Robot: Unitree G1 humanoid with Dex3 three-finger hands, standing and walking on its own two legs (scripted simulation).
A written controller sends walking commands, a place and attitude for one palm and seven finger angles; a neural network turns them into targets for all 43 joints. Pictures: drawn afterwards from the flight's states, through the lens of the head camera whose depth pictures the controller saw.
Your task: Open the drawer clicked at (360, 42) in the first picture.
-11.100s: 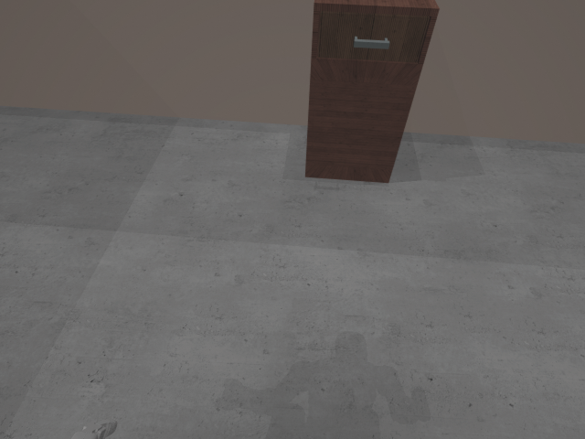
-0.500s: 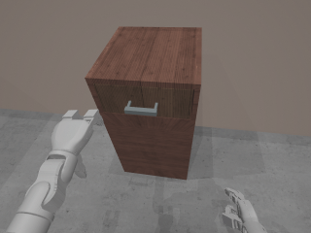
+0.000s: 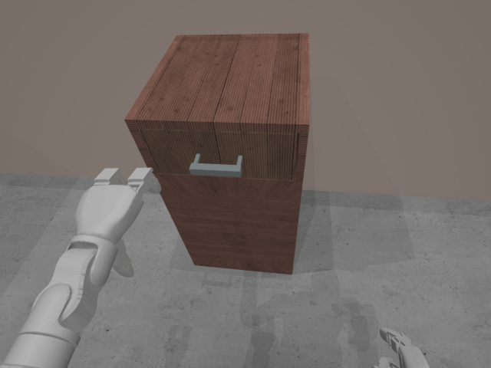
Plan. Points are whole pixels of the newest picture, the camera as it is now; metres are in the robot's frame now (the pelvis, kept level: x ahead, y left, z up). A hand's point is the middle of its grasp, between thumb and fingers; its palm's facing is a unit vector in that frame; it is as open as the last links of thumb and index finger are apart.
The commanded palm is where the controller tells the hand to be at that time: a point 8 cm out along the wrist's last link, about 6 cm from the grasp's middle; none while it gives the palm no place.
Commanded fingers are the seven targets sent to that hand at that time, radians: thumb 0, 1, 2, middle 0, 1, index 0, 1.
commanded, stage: move the hooked fingers above the handle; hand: left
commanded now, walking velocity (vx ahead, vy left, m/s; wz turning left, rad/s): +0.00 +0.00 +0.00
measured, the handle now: (217, 164) +0.57 +0.16 -0.06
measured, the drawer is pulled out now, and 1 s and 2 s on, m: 0.00 0.00 0.00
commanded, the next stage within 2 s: none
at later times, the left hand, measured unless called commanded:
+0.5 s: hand (161, 199) +0.38 +0.21 +0.05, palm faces -0.03 -0.04 -1.00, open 13.8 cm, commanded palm +0.36 +0.22 +0.10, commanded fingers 0.00 -0.50 0.30 -0.30 -1.20 -0.30 -1.20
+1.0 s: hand (187, 182) +0.44 +0.19 +0.02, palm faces -0.04 -0.01 -1.00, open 13.8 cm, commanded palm +0.42 +0.19 +0.08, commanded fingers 0.00 -0.50 0.30 -0.30 -1.20 -0.30 -1.20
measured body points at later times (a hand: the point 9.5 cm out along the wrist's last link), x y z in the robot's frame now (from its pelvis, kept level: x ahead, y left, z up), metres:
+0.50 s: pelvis +0.00 -0.01 -0.01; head +0.05 -0.04 +0.44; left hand +0.37 +0.21 +0.10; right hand +0.15 -0.26 -0.13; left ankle -0.01 +0.11 -0.74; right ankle +0.02 -0.11 -0.74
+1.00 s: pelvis +0.01 -0.01 -0.01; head +0.07 -0.03 +0.43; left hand +0.43 +0.18 +0.08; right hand +0.10 -0.26 -0.15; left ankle -0.01 +0.11 -0.74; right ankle +0.02 -0.11 -0.74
